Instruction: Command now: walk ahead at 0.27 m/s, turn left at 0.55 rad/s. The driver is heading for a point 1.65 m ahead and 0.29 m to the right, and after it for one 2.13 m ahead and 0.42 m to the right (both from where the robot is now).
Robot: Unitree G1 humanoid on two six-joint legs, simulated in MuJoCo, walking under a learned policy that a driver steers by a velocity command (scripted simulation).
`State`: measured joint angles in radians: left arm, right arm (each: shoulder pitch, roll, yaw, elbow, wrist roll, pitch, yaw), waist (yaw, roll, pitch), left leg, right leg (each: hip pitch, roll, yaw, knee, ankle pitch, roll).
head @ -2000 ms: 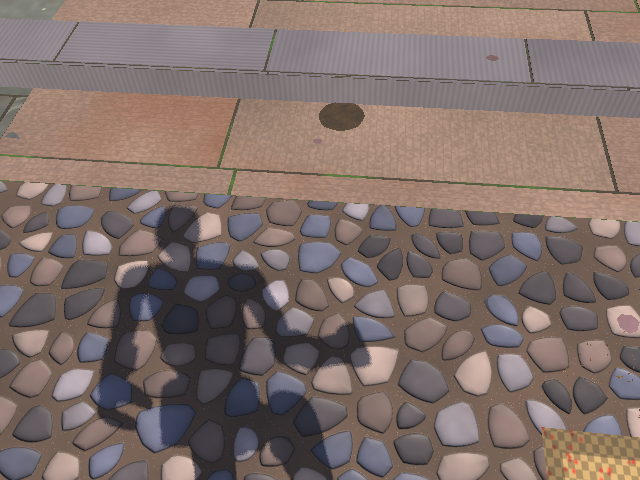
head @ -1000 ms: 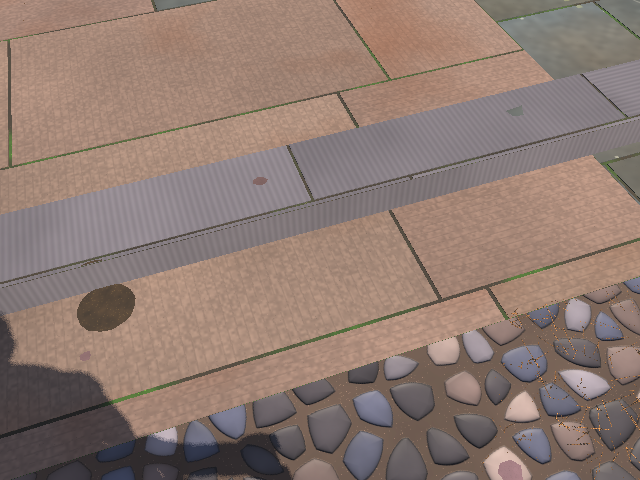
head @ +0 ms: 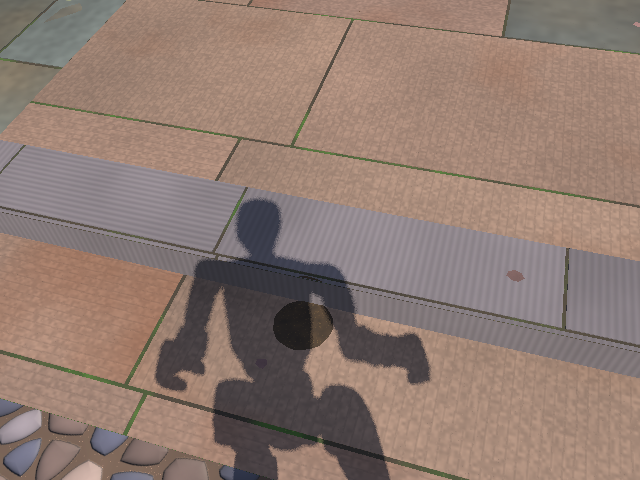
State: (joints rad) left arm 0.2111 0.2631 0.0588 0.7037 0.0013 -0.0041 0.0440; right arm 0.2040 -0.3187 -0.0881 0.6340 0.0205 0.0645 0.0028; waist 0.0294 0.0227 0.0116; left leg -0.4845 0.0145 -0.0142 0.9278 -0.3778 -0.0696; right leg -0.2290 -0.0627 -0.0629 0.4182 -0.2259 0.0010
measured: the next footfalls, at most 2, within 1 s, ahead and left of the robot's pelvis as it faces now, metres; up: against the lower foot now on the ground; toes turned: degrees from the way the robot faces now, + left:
left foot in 0.14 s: +0.05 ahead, +0.14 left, +0.00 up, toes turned +5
right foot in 0.60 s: +0.42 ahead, -0.06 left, +0.00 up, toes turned -5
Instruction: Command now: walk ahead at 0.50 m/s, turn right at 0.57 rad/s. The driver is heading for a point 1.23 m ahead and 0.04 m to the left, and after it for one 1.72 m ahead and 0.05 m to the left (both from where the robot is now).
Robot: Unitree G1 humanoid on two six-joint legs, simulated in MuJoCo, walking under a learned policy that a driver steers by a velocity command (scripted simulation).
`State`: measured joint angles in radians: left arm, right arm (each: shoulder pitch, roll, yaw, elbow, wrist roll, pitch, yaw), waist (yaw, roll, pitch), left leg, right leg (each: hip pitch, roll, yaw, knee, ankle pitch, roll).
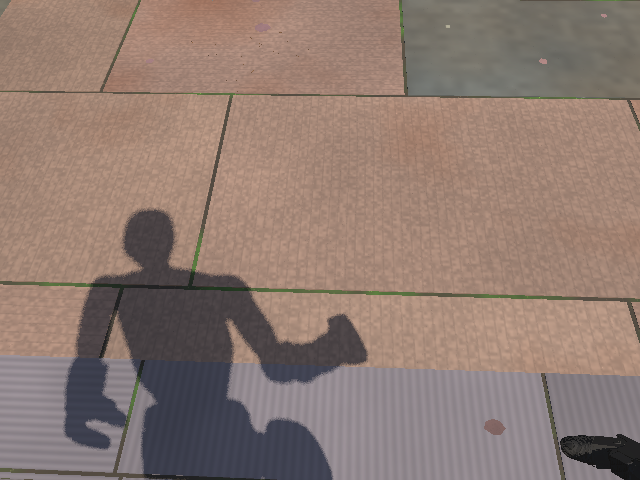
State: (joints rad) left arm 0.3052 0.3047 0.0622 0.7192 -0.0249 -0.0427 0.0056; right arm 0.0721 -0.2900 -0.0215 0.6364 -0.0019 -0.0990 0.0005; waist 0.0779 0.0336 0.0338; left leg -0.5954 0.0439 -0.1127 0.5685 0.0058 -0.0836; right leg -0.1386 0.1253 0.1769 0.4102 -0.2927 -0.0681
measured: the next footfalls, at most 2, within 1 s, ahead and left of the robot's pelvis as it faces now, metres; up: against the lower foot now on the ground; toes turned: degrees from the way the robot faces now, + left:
left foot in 0.08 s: +0.21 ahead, +0.14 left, +0.00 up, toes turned -7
right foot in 0.58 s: +0.48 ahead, -0.22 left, +0.10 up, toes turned -20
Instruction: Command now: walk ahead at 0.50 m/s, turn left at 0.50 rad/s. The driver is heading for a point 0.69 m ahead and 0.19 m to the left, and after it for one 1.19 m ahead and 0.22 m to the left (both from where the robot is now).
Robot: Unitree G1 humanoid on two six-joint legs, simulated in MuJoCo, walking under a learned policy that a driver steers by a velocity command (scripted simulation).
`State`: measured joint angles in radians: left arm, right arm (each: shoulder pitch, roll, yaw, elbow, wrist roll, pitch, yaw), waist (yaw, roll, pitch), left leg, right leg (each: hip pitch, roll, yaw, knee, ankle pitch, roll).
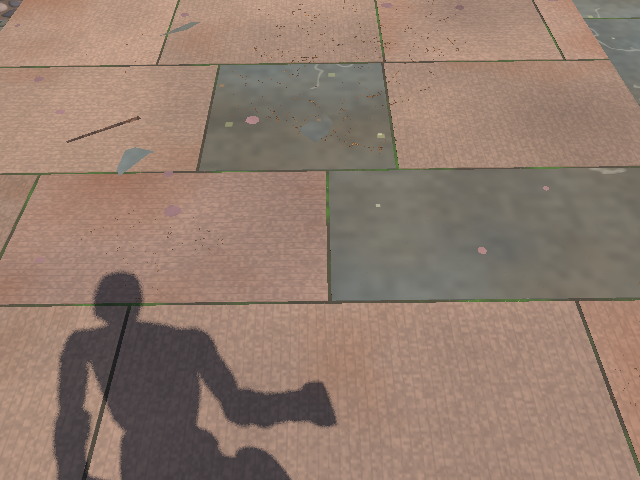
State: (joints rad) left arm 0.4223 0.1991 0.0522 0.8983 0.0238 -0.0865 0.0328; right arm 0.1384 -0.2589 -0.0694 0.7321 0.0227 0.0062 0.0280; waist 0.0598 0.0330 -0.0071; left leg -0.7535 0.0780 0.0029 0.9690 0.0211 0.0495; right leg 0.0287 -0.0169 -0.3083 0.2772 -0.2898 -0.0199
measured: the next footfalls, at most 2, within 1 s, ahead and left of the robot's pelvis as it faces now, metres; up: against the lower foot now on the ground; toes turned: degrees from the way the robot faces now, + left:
left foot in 0.18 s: +0.29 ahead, +0.11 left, +0.00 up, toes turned +10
right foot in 0.66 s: +0.45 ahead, -0.05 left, +0.00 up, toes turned +29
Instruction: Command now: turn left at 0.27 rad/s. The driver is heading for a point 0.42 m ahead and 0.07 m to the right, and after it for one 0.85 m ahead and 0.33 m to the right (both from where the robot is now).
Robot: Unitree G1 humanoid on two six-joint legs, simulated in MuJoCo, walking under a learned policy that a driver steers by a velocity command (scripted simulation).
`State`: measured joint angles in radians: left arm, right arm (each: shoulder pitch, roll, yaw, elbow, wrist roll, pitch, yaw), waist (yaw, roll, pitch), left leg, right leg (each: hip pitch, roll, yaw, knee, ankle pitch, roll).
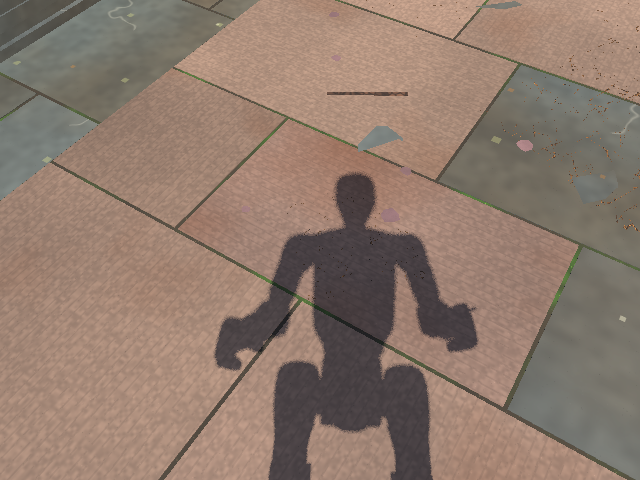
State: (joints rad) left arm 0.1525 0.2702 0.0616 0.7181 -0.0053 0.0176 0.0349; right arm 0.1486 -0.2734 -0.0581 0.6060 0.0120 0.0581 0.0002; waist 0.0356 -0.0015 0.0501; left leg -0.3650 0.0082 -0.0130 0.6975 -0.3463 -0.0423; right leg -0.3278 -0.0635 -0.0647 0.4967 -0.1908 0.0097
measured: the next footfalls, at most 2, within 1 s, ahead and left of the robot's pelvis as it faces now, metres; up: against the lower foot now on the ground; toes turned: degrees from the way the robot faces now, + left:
left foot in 0.04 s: +0.04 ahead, +0.12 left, +0.00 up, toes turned +1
right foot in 0.32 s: +0.03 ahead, -0.13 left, +0.00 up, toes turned +2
